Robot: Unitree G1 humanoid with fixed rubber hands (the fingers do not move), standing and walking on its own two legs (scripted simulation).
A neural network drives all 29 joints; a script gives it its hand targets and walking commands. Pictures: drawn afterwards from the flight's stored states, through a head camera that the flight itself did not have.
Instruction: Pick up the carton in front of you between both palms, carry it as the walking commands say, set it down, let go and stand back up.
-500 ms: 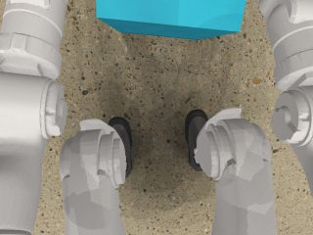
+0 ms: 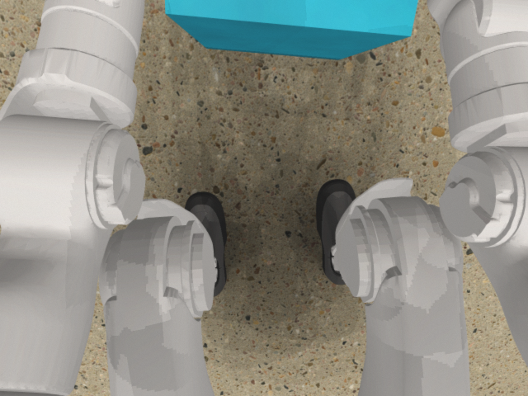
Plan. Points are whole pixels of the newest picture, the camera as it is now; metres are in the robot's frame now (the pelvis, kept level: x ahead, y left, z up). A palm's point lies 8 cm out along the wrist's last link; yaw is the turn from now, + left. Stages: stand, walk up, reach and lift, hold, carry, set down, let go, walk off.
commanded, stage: reach and lift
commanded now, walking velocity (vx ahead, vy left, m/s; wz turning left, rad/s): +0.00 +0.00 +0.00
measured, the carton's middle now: out of the picture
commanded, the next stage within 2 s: none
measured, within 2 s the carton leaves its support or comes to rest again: leaves its support in 0.18 s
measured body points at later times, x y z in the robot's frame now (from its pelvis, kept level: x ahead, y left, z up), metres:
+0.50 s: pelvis +0.00 +0.00 +0.07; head +0.29 +0.00 +0.41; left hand +0.55 +0.13 -0.01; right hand +0.53 -0.17 -0.02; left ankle +0.11 +0.13 -0.33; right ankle +0.12 -0.13 -0.33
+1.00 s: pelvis +0.02 +0.00 +0.17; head +0.25 +0.00 +0.56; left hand +0.51 +0.14 +0.12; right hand +0.49 -0.17 +0.12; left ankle +0.11 +0.13 -0.33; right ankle +0.12 -0.13 -0.33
